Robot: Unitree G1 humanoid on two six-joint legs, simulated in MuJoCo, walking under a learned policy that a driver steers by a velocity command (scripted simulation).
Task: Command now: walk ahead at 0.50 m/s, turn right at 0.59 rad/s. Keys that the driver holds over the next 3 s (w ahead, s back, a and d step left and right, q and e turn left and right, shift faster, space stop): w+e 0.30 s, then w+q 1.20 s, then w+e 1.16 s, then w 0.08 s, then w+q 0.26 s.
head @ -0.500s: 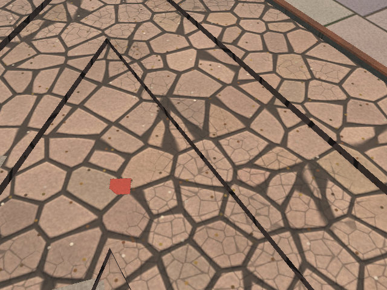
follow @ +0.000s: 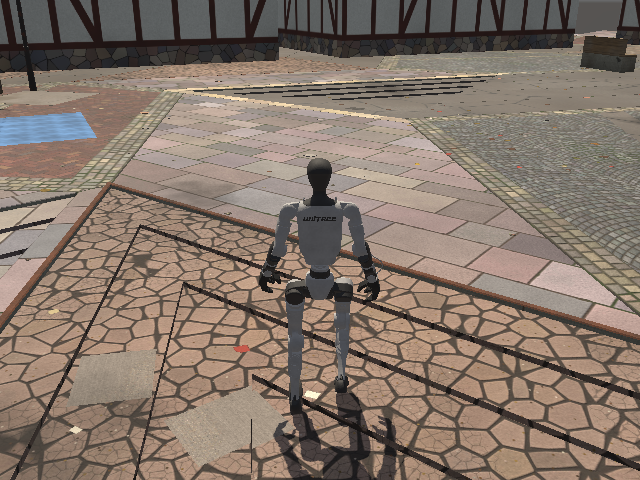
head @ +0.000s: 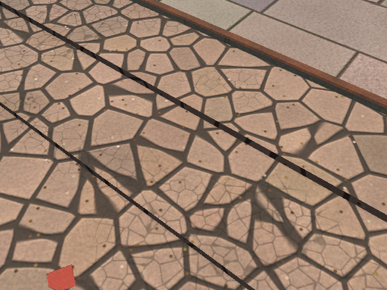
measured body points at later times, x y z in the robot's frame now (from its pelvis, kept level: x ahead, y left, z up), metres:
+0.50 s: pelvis +0.23 -0.05 +0.02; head +0.26 -0.08 +0.47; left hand +0.28 +0.21 -0.09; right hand +0.43 -0.31 -0.06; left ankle +0.47 +0.06 -0.65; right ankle +0.10 -0.10 -0.72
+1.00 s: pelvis +0.51 -0.08 +0.04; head +0.53 -0.09 +0.49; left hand +0.72 +0.17 -0.02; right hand +0.62 -0.36 -0.08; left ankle +0.54 +0.01 -0.71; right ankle +0.62 -0.24 -0.64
